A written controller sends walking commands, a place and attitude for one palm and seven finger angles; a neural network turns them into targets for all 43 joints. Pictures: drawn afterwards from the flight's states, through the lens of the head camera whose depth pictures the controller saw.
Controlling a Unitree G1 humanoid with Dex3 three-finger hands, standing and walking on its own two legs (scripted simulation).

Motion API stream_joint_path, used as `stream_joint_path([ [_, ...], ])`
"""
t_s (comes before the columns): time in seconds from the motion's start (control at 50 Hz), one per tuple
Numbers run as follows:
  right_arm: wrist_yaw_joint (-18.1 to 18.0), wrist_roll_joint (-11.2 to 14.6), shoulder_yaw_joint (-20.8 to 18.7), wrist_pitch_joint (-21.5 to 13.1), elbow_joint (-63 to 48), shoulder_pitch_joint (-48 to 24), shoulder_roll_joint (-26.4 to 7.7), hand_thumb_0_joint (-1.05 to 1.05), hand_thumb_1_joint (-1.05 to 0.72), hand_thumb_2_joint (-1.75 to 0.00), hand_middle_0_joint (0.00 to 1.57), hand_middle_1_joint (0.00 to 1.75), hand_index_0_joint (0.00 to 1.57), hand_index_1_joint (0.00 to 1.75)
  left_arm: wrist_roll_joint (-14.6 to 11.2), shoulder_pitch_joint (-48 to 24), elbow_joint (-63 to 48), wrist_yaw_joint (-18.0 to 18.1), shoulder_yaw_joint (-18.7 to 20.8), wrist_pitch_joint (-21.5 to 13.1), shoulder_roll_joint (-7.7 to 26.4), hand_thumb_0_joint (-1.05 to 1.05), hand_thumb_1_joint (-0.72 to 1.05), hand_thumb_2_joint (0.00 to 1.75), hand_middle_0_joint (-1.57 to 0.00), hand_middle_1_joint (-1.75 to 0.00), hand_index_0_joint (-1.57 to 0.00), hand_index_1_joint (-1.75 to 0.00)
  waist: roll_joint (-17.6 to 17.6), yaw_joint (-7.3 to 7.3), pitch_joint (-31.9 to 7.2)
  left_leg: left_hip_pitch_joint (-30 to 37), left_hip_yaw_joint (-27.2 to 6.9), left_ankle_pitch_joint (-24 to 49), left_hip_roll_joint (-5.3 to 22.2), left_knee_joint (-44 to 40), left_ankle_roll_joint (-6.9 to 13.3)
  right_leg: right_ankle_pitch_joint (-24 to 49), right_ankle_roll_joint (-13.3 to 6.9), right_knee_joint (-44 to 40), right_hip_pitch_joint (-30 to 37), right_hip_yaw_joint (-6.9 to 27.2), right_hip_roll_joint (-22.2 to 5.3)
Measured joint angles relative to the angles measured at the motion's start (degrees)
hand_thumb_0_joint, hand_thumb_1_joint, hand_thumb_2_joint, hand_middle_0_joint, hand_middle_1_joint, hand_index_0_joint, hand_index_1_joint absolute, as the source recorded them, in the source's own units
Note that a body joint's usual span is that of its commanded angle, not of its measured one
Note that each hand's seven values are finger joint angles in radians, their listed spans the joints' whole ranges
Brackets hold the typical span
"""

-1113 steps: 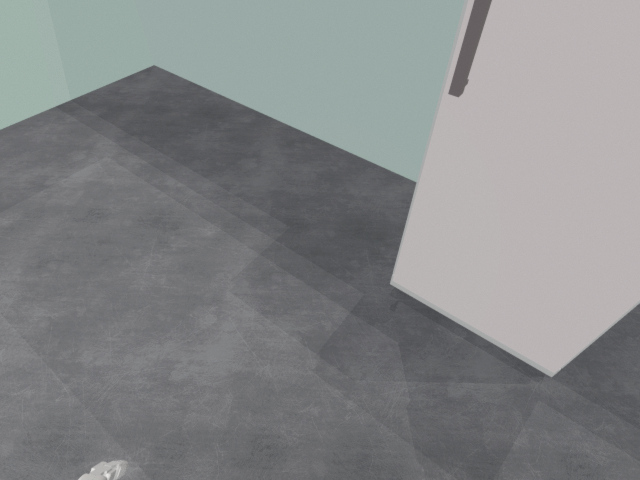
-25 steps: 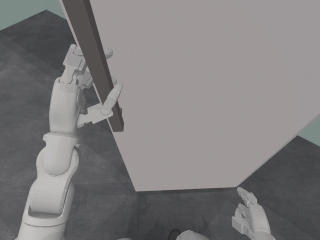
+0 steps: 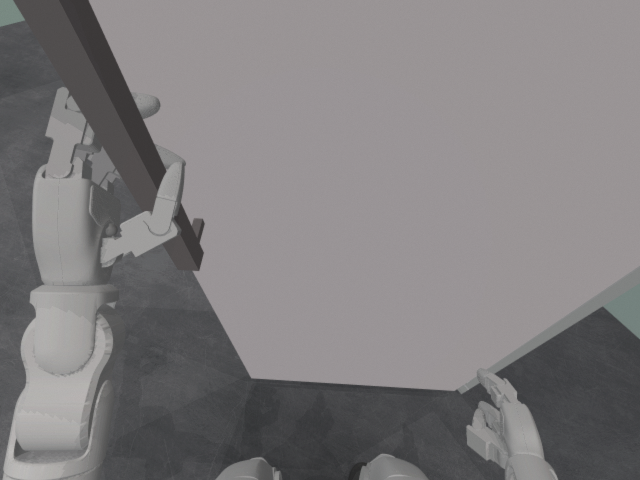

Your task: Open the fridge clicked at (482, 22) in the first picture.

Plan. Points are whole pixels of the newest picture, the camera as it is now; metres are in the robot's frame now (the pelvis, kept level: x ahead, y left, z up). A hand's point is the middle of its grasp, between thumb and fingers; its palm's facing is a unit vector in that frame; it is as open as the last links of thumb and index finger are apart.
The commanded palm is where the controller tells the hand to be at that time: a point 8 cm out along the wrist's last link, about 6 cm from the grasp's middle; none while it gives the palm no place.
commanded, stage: walk backward, drawing the door open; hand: left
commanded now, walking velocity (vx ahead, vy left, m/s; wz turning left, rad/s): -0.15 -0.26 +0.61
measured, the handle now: (132, 114) +0.35 +0.15 +0.27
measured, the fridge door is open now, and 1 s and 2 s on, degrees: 53 64 62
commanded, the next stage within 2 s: stop walking and hold the door back in 0.28 s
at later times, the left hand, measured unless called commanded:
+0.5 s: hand (163, 361) +0.19 +0.11 +0.21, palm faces +0.52 -0.83 -0.19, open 7.2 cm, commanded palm +0.18 +0.15 +0.19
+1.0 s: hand (166, 310) +0.22 +0.11 +0.22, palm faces +0.50 -0.85 -0.19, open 5.8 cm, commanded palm +0.18 +0.17 +0.19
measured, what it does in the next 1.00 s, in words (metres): steps to the right, turning left: left foot, then right foot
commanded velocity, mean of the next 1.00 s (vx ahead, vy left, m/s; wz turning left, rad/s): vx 0.05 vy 0.01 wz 0.17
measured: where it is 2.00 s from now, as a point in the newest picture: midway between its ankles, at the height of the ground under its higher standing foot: outside the picture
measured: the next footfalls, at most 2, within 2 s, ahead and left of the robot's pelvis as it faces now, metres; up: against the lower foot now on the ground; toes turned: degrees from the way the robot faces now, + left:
left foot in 0.02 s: +0.03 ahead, +0.10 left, +0.00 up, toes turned +7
right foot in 0.30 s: +0.07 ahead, -0.25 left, +0.00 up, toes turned +5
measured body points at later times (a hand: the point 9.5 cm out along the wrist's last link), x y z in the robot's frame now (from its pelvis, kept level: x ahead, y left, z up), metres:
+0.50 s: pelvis -0.06 -0.16 +0.01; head -0.03 -0.15 +0.46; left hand +0.16 +0.15 +0.22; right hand +0.17 -0.36 -0.08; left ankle -0.10 -0.07 -0.66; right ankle +0.03 -0.25 -0.73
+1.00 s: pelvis -0.14 -0.19 +0.00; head -0.13 -0.21 +0.45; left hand +0.19 +0.15 +0.24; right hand +0.06 -0.37 -0.12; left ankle -0.15 -0.08 -0.69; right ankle -0.04 -0.29 -0.73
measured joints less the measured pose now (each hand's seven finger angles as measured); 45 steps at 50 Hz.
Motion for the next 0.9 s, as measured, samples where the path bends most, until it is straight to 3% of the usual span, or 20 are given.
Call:
stream_joint_path([
  [0.02, -0.04, -0.04, -0.2, -0.35, -1.14, 0.87, -0.59, 0.01, -0.91, -0.9, 0.2, 0.3, 0.2, 0.3, 0.16, -0.21, -0.75, 0.2, -0.42, 0.91, 0.15, -0.14, 0.55, 0.82, -0.47, -1.4, -0.15, -1.22, 1.13, 0.09, -1.24, 1.91, -1.21, 7.8, 0.86, -5.51, 1.48, -1.14, 0.38, 3.2, -2.11, -0.68, 0.91],
  [0.06, 0.06, -0.03, -0.99, -1.07, -0.4, 0.4, 0.76, 0.01, -0.91, -0.9, 0.19, 0.3, 0.2, 0.3, 0.37, -1.79, 0.3, 0.01, -0.42, 0.58, 1.13, -0.15, 0.56, 0.8, -0.48, -1.39, -0.14, -1.19, -0.28, 0.78, 0.08, 1.79, -2.48, 8.15, 0.76, -4.36, 2.95, -10.1, 2.53, 13.41, -5.49, 3.66, 2.2],
  [0.12, 1.16, 0.17, -0.2, -1.64, 1.05, 0.1, 2.63, 0.01, -0.91, -0.9, 0.19, 0.3, 0.2, 0.3, 0.88, -1.98, 2.45, -0.59, 0.31, -0.65, 1.41, -0.15, 0.57, 0.8, -0.49, -1.39, -0.14, -1.19, 0.04, 1.29, 1.82, 3.4, -5.9, 7.53, 2.38, -7.41, 1.45, -12.44, 4.09, 23.05, -8.48, 7.44, 5.2],
  [0.18, 2.08, 0.6, 0.66, -2.3, 1.5, 0.74, 3.19, 0.01, -0.91, -0.9, 0.2, 0.3, 0.2, 0.3, 0.7, -1.8, 4.37, -0.22, 0.82, -0.88, 0.98, -0.13, 0.58, 0.81, -0.48, -1.39, -0.14, -1.2, 2.5, 2.43, 2.06, 3.96, -9.36, 10.96, 5.07, -11.42, -0.88, -9.11, 4.57, 18.26, -7.58, 8.03, 5.62],
  [0.26, 2.43, 1.15, 1.95, -2.46, 0.95, 1.9, 3.49, 0.01, -0.91, -0.9, 0.2, 0.3, 0.21, 0.3, -0.73, -1.38, 6.86, 0.89, 3.25, -0.04, 1.59, -0.11, 0.6, 0.83, -0.47, -1.39, -0.14, -1.21, 4.68, 3.85, 0.75, 2.48, -12.74, 11.57, 7.62, -10.39, -3.6, -4.46, 5.13, 3.05, 0.5, 8.64, 5.13],
  [0.3, 2.5, 1.42, 2.84, -2.22, 0.84, 1.69, 3.76, 0.01, -0.91, -0.9, 0.2, 0.3, 0.21, 0.3, -0.92, -1.25, 7.6, 1.61, 5.93, 0.42, 2.98, -0.12, 0.6, 0.83, -0.47, -1.4, -0.13, -1.21, 3.22, 4.28, -0.64, -0.65, -13.23, 6.66, 6.99, -4.58, -2.89, 1.78, 4.17, -3.83, 3.82, 8.91, 3.77],
  [0.34, 2.24, 1.16, 2.68, -1.58, 2.05, -0.58, 2.63, 0.01, -0.91, -0.9, 0.2, 0.3, 0.21, 0.3, -0.66, -0.74, 8.02, 2.06, 8.33, -0.11, 2.35, -0.13, 0.6, 0.83, -0.47, -1.4, -0.13, -1.22, 3.79, 3.24, 0.13, -5.79, -14.41, -2.5, 4.96, 9.75, -1.23, 1.63, 2.58, -0.82, 2.1, 7.74, 4.14],
  [0.38, 1.89, 1.12, 1.86, -0.88, 2.77, -1.47, 1.68, 0.01, -0.91, -0.89, 0.2, 0.3, 0.21, 0.3, -0.94, 0.5, 7.67, 2.27, 9.31, -0.08, 2.34, -0.13, 0.6, 0.82, -0.47, -1.4, -0.13, -1.22, 2.89, 2.18, 0.62, -9.05, -12.18, -5.93, 2.08, 22.11, -1.02, 1.3, 1.62, -0.71, 2.2, 6.76, 3.2],
  [0.42, 1.2, 0.94, 1.22, -0.25, 2.74, -0.92, 0.77, 0.01, -0.91, -0.9, 0.2, 0.3, 0.21, 0.3, -1.1, 1.59, 7.69, 2.22, 9.16, -0.71, 2.32, -0.12, 0.6, 0.81, -0.46, -1.4, -0.14, -1.23, 1.53, 1.42, 0.33, -9.46, -8.39, -7.04, 0.31, 26.02, -1.1, 2.05, 1.13, -2.21, 2.87, 5.46, 1.97],
  [0.46, 0.28, 0.65, 0.86, -0.05, 3.08, 0.54, -0.37, 0.01, -0.91, -0.9, 0.2, 0.3, 0.21, 0.3, -0.7, 0.86, 9.66, 1.95, 7.53, -2.07, 2.0, -0.12, 0.59, 0.81, -0.46, -1.4, -0.16, -1.24, 0.26, 1.78, -1.02, -7.62, -5.39, -6.79, -1.04, 23.04, -0.83, 3.19, 0.95, -3.93, 3.13, 4.14, 0.89],
  [0.52, -0.82, 0.29, 0.85, -0.07, 4.4, 2.6, -2.07, 0.01, -0.91, -0.9, 0.2, 0.3, 0.2, 0.3, 0.71, -3.9, 15.09, 1.53, 3.74, -3.11, 1.41, -0.12, 0.57, 0.8, -0.47, -1.41, -0.21, -1.27, -1.43, 3.44, -3.51, -2.43, -3.56, -6.17, -2.47, 13.05, 0.26, 4.83, 0.71, -5.94, 2.81, 2.37, -0.1],
  [0.56, -1.04, 0.22, 1.08, -0.04, 5.05, 3.34, -3.02, 0.01, -0.91, -0.9, 0.2, 0.3, 0.2, 0.3, 1.73, -8.4, 19.75, 1.5, 1.13, -3.2, 1.02, -0.11, 0.56, 0.81, -0.48, -1.44, -0.24, -1.27, -2.22, 4.4, -5.07, 2.0, -3.66, -4.47, -2.86, 4.27, 1.12, 5.83, 0.6, -6.68, 2.17, 1.36, -0.34],
  [0.62, -0.79, 0.41, 1.16, 0.07, 4.41, 3.37, -4.54, 0.01, -0.91, -0.9, 0.2, 0.3, 0.2, 0.3, 1.82, -15.64, 27.21, 1.77, -1.84, -3.13, 0.57, -0.1, 0.55, 0.83, -0.49, -1.47, -0.27, -1.28, -1.4, 4.56, -6.75, 8.43, -5.08, 3.89, -2.04, -11.18, 3.34, 5.94, 1.02, -4.69, -0.18, 0.0, 0.17],
  [0.68, -0.46, 1.27, 1.12, 0.13, 4.28, 2.44, -3.62, 0.01, -0.91, -0.9, 0.19, 0.3, 0.2, 0.3, 1.33, -22.08, 35.99, 2.35, -3.53, -3.58, 0.25, -0.08, 0.56, 0.84, -0.48, -1.47, -0.29, -1.3, -0.96, 5.17, -5.26, 8.05, -5.22, 6.63, -2.11, -9.47, 4.6, -3.68, 2.85, 4.47, -1.97, 4.11, 1.99],
  [0.74, -0.47, 1.98, 2.13, -0.11, 4.96, 3.05, -1.61, 0.01, -0.91, -0.9, 0.19, 0.3, 0.2, 0.3, 1.8, -28.02, 45.7, 1.74, -5.25, -3.29, 0.55, -0.07, 0.59, 0.84, -0.47, -1.47, -0.33, -1.33, 1.24, 4.72, -5.6, 8.2, -7.28, 7.72, -1.27, -10.81, 4.4, -7.35, 3.42, 12.73, -2.68, 6.52, 4.42],
  [0.8, -0.29, 2.29, 3.83, 0.17, 5.85, 3.94, 0.49, 0.01, -0.91, -0.9, 0.2, 0.3, 0.2, 0.3, 0.99, -33.62, 54.34, 1.02, -5.82, -2.28, 0.77, -0.06, 0.62, 0.83, -0.47, -1.45, -0.36, -1.36, 2.55, 5.32, -6.1, 7.86, -8.12, 9.08, -0.44, -11.58, 3.74, -7.52, 3.49, 8.32, 0.18, 6.45, 5.15],
  [0.86, -0.29, 1.95, 5.48, 0.51, 6.54, 4.8, 2.15, 0.01, -0.91, -0.9, 0.2, 0.3, 0.21, 0.3, 0.74, -37.88, 61.52, 0.22, -4.43, -2.36, 1.78, -0.06, 0.63, 0.81, -0.46, -1.43, -0.36, -1.37, 2.46, 5.61, -7.13, 5.49, -7.56, 8.01, -0.54, -8.35, 2.86, -6.34, 2.6, -2.89, 5.74, 7.23, 4.6],
  [0.9, -0.37, 1.56, 5.74, 0.95, 7.4, 4.18, 2.22, 0.01, -0.91, -0.9, 0.2, 0.3, 0.21, 0.3, 0.77, -39.66, 64.85, -0.16, -2.28, -3.14, 2.73, -0.06, 0.63, 0.8, -0.46, -1.42, -0.35, -1.38, 3.31, 4.89, -6.74, 2.95, -7.29, 3.88, -0.29, -3.19, 2.43, 1.81, 1.63, -3.94, 4.98, 7.88, 4.93],
])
